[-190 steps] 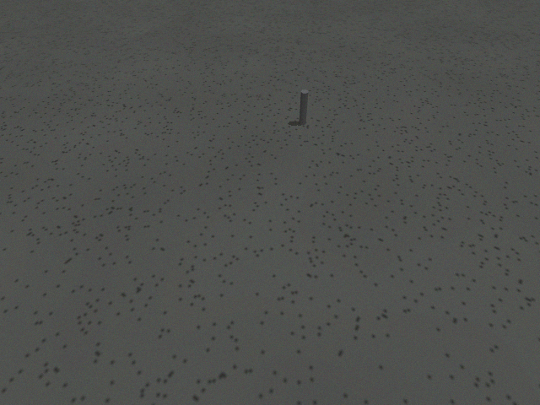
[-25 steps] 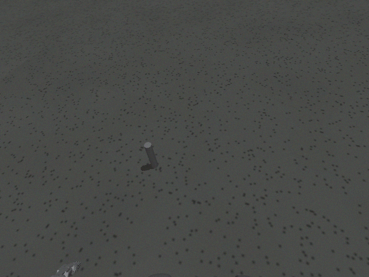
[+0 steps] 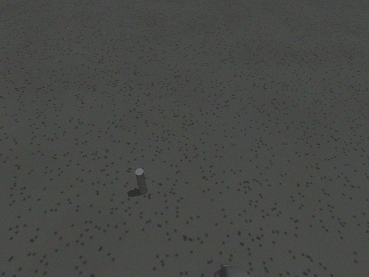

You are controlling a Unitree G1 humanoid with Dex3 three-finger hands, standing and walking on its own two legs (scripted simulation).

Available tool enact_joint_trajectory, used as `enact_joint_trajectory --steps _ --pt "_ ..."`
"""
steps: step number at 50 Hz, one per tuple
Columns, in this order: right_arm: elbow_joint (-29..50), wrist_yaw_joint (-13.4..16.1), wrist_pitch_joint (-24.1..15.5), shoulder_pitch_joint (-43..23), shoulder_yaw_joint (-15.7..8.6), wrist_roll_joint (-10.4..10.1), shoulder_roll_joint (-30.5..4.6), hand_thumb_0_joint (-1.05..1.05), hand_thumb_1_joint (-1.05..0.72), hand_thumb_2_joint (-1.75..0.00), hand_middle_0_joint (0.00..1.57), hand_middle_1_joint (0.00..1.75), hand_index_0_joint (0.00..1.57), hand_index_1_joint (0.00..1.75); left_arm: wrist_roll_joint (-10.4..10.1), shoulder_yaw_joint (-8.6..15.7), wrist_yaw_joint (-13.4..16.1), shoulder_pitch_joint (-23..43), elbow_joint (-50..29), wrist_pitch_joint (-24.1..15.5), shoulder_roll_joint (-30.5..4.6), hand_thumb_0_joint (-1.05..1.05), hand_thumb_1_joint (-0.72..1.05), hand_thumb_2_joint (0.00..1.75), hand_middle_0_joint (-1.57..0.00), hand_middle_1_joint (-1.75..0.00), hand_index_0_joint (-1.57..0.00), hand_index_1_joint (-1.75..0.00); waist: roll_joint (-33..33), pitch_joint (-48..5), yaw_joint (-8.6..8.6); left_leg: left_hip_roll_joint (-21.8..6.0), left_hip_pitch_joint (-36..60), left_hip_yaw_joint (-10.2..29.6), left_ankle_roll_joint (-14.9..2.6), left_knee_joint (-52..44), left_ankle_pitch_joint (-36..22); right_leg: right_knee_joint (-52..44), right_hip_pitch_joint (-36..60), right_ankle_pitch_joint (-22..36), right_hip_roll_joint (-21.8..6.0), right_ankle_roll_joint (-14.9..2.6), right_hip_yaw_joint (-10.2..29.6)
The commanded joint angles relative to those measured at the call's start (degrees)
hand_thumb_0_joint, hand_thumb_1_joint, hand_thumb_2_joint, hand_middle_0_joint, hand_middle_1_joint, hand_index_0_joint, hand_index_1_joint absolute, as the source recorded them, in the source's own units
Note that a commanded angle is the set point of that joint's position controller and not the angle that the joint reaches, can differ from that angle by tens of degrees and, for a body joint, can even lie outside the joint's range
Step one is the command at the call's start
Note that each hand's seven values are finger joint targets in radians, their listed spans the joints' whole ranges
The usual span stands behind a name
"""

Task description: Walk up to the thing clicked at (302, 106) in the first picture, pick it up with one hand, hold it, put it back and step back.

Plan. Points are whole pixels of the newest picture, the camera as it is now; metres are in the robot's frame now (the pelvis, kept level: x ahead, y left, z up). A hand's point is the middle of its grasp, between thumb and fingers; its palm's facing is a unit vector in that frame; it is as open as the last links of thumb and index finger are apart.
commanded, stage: walk up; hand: left
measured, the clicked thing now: (141, 182) +0.68 +0.24 -0.65
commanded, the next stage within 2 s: none
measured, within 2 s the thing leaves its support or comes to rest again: neither
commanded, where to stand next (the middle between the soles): +0.28 +0.00 m, yaw +0 degrees
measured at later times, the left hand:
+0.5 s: hand (84, 250) +0.20 +0.26 -0.12, palm faces -0.03 -0.91 -0.42, open 7.4 cm
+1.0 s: hand (93, 227) +0.27 +0.26 -0.16, palm faces -0.05 -0.93 -0.38, open 7.4 cm
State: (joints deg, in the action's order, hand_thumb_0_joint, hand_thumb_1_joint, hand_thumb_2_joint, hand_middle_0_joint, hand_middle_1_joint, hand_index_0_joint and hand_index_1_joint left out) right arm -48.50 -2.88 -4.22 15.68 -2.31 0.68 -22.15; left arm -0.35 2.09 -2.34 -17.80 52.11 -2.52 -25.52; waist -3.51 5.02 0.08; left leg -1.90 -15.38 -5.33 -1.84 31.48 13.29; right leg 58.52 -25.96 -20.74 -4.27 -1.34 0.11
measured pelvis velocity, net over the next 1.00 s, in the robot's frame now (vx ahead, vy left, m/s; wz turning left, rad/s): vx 0.22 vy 0.00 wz -0.03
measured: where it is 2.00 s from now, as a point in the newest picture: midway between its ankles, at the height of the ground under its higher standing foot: (183, 274)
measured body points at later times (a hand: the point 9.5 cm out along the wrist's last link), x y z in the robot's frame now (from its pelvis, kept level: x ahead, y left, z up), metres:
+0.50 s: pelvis +0.15 -0.02 +0.00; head +0.18 -0.04 +0.45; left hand +0.20 +0.30 -0.09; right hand +0.23 -0.34 -0.13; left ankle +0.23 +0.13 -0.69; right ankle +0.17 -0.15 -0.73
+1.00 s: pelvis +0.22 +0.00 -0.01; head +0.23 +0.00 +0.44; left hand +0.27 +0.31 -0.14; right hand +0.29 -0.32 -0.13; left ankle +0.27 +0.12 -0.73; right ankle +0.24 -0.13 -0.73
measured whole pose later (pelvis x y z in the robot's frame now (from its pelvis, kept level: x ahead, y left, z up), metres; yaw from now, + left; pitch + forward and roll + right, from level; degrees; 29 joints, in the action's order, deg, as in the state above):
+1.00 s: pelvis +0.22 +0.00 -0.01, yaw -2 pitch -2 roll +0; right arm -56.6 -0.7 -0.2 11.0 -1.0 0.3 -22.7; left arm 0.9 1.0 -0.4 -13.7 58.1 -0.7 -21.7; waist 0.6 3.9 0.6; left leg -1.7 -19.5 -0.8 0.1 37.7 15.2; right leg 38.4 -17.2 -18.9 -2.2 0.7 -2.0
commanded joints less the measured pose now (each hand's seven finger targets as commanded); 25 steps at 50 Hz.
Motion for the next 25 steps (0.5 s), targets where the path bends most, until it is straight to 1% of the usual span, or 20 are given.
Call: enact_joint_trajectory --steps 1,2,3,4,5,7,8,9,10,11,12,13,14,15,16,18,20,22,23,25 --pt "4.0 0.9 -1.3 2.4 -5.3 -0.2 -17.1 0.0 -0.9 -0.9 0.2 0.3 0.2 0.3 0.8 3.5 -0.6 -1.6 -3.7 -1.3 -9.7 0.0 0.9 0.9 -0.2 -0.3 -0.2 -0.3 13.5 -0.9 -1.32 -13.7 3.2 13.5 -12.25 -17.3 5.5 -9.1 -4.5 2.2 -2.4 1.35 -0.7" --pt "4.1 0.8 -1.3 3.0 -5.4 -0.2 -17.5 0.0 -0.9 -0.9 0.2 0.3 0.2 0.3 1.0 3.5 -0.7 0.0 -4.3 -1.4 -9.6 0.0 0.9 0.9 -0.2 -0.3 -0.2 -0.3 13.5 -0.9 -1.87 -14.1 3.4 13.7 -12.41 -17.1 6.1 -12.1 -3.7 3.2 -2.5 1.24 -1.1" --pt "4.1 0.7 -1.3 3.3 -5.4 -0.2 -17.3 0.0 -0.9 -0.9 0.2 0.3 0.2 0.3 1.1 3.6 -0.8 1.1 -4.4 -1.5 -9.4 0.0 0.9 0.9 -0.2 -0.3 -0.2 -0.3 12.6 -0.8 -2.05 -13.4 2.6 13.1 -11.87 -17.3 6.7 -14.3 -2.8 5.1 -2.1 1.19 -1.2" --pt "4.3 0.6 -1.2 3.0 -5.4 -0.2 -17.6 0.0 -0.9 -0.9 0.2 0.3 0.2 0.3 1.1 3.8 -0.8 1.7 -4.4 -1.6 -9.3 0.0 0.9 0.9 -0.2 -0.3 -0.2 -0.3 13.0 -0.5 -1.88 -13.6 1.4 13.2 -11.6 -17.4 8.9 -15.9 -1.2 6.5 -1.8 1.07 -1.7" --pt "4.7 0.5 -1.0 2.2 -5.5 -0.2 -17.6 0.0 -0.9 -0.9 0.2 0.3 0.2 0.3 1.0 3.7 -0.9 2.0 -4.4 -1.7 -9.1 0.0 0.9 0.9 -0.2 -0.3 -0.2 -0.3 12.8 -0.6 -1.79 -12.7 1.6 12.4 -11.07 -16.8 9.3 -18.4 -0.6 7.4 -1.2 0.86 -2.4" --pt "5.4 0.4 -0.6 0.8 -5.3 -0.3 -17.3 0.0 -0.9 -0.9 0.2 0.3 0.2 0.3 1.0 3.9 -0.8 1.5 -3.7 -2.2 -8.8 0.0 0.9 0.9 -0.2 -0.3 -0.2 -0.3 12.3 -0.7 -0.75 -12.8 -0.9 11.1 -10.3 -14.2 8.1 -21.2 4.5 8.8 -0.1 0.53 -3.1" --pt "5.5 0.4 -0.3 0.3 -5.1 -0.4 -17.1 0.0 -0.9 -0.9 0.2 0.3 0.2 0.3 1.0 3.9 -0.7 1.0 -3.4 -2.5 -8.8 0.0 0.9 0.9 -0.2 -0.3 -0.2 -0.3 10.9 -1.1 -0.08 -12.1 -2.0 10.0 -9.68 -11.8 7.4 -24.0 7.8 9.9 0.9 0.51 -4.0" --pt "5.9 0.3 -0.1 -0.1 -4.8 -0.4 -16.3 0.0 -0.9 -0.9 0.2 0.3 0.2 0.3 1.1 4.2 -0.5 -1.4 -2.6 -2.8 -8.7 0.0 0.9 0.9 -0.2 -0.3 -0.2 -0.3 8.7 -2.6 1.44 -10.9 -3.2 8.6 -8.36 -7.2 5.9 -27.1 13.4 11.3 2.4 0.37 -4.9" --pt "6.1 0.4 0.2 0.4 -4.0 -0.3 -14.1 0.0 -0.9 -0.9 0.2 0.3 0.2 0.3 1.3 4.8 0.1 -4.6 -1.5 -3.3 -10.1 0.0 0.9 0.9 -0.2 -0.3 -0.2 -0.3 4.7 -4.8 3.04 -8.9 -5.8 6.8 -6.89 0.3 3.3 -29.1 20.8 9.3 3.1 -0.15 -4.0" --pt "6.2 0.4 0.1 2.6 -2.8 -0.5 -10.7 0.0 -0.9 -0.9 0.2 0.3 0.2 0.3 1.6 6.0 0.9 -9.5 -0.8 -3.9 -13.0 0.0 0.9 0.9 -0.2 -0.3 -0.2 -0.3 -6.3 -7.6 5.51 -4.4 -10.3 2.7 -4.72 15.5 4.1 -35.8 27.5 0.9 -2.4 -1.83 5.3" --pt "7.3 0.3 0.2 4.1 -1.5 -0.6 -7.6 0.0 -0.9 -0.9 0.2 0.3 0.2 0.3 1.5 6.9 1.6 -11.1 -2.3 -4.6 -18.5 0.0 0.9 0.9 -0.2 -0.3 -0.2 -0.3 -15.5 -8.3 5.2 2.9 -22.3 1.4 -0.78 29.5 16.5 -44.4 32.3 -6.2 -18.1 -7.06 32.8" --pt "5.8 1.4 1.1 1.5 -3.3 0.1 -13.8 0.0 -0.9 -0.9 0.2 0.3 0.2 0.3 0.6 6.6 1.5 -8.6 -2.6 -4.1 -19.7 0.0 0.9 0.9 -0.2 -0.3 -0.2 -0.3 -8.0 -5.1 4.91 0.7 -23.9 6.9 -0.7 32.8 18.5 -44.7 26.9 -7.5 -22.0 -12.9 38.9" --pt "4.5 1.6 1.2 2.1 -3.7 -0.3 -15.4 0.0 -0.9 -0.9 0.2 0.3 0.2 0.3 -0.2 6.3 1.6 -5.9 -3.9 -4.0 -17.3 0.0 0.9 0.9 -0.2 -0.3 -0.2 -0.3 -2.7 -3.2 3.66 -0.8 -24.3 9.6 -0.43 33.6 15.2 -43.7 26.0 -2.6 -19.8 -13.25 32.6" --pt "3.2 1.5 1.4 2.5 -3.6 -0.9 -14.5 0.0 -0.9 -0.9 0.2 0.3 0.2 0.3 -0.5 5.7 1.9 -4.7 -3.9 -4.0 -15.6 0.0 0.9 0.9 -0.2 -0.3 -0.2 -0.3 -1.6 -2.1 3.04 -1.5 -23.4 10.7 -0.35 33.0 12.1 -42.6 24.6 4.2 -16.5 -11.06 25.6" --pt "2.5 1.3 1.4 3.2 -3.5 -0.9 -14.1 0.0 -0.9 -0.9 0.2 0.3 0.2 0.3 -0.2 5.2 2.1 -3.7 -4.5 -4.0 -14.4 0.0 0.9 0.9 -0.2 -0.3 -0.2 -0.3 -2.8 -2.5 2.07 -2.1 -21.8 9.9 -0.24 30.8 10.1 -41.7 23.6 8.8 -13.9 -9.48 20.5" --pt "1.2 0.7 1.8 5.2 -3.7 -0.4 -13.3 0.0 -0.9 -0.9 0.2 0.3 0.2 0.3 -0.1 4.9 1.9 -2.3 -5.1 -4.1 -13.6 0.0 0.9 0.9 -0.2 -0.3 -0.2 -0.3 -5.4 -3.0 0.73 -2.7 -17.5 8.6 0.66 27.3 7.3 -41.5 19.9 15.0 -11.7 -9.94 13.0" --pt "1.3 0.1 2.2 3.9 -3.7 0.0 -12.3 0.0 -0.9 -0.9 0.2 0.3 0.2 0.3 0.5 4.8 2.0 -1.5 -6.2 -4.0 -13.4 0.0 0.9 0.9 -0.2 -0.3 -0.2 -0.3 -5.4 -1.9 0.83 -2.7 -15.2 6.5 1.66 22.2 6.4 -41.5 15.9 15.5 -10.9 -10.92 8.7" --pt "1.2 0.2 2.6 2.1 -3.6 0.3 -11.2 0.0 -0.9 -0.9 0.2 0.3 0.2 0.3 0.8 4.4 2.2 -0.8 -6.4 -3.6 -13.1 0.0 0.9 0.9 -0.2 -0.3 -0.2 -0.3 -5.8 -0.4 0.87 -2.9 -12.5 5.2 2.08 17.4 4.7 -40.9 11.7 17.9 -10.1 -10.83 5.9" --pt "1.3 0.3 2.5 1.6 -3.3 0.2 -10.3 0.0 -0.9 -0.9 0.2 0.3 0.2 0.3 1.1 4.1 2.3 0.1 -6.9 -3.5 -12.8 0.0 0.9 0.9 -0.2 -0.3 -0.2 -0.3 -6.4 -1.2 0.75 -2.7 -9.5 4.3 2.07 13.9 2.8 -39.1 10.5 22.0 -9.9 -10.69 4.4" --pt "0.9 0.8 2.2 -0.5 -3.0 0.0 -9.4 0.0 -0.9 -0.9 0.2 0.3 0.2 0.3 0.9 3.2 2.7 0.1 -6.3 -2.9 -11.8 0.0 0.9 0.9 -0.2 -0.3 -0.2 -0.3 -5.5 -3.5 1.19 -1.7 -4.4 3.3 2.06 9.2 -0.7 -33.8 9.7 32.9 -9.0 -9.72 1.9"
